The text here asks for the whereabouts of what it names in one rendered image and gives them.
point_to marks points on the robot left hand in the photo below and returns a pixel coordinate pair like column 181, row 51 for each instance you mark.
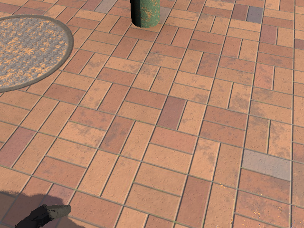
column 44, row 214

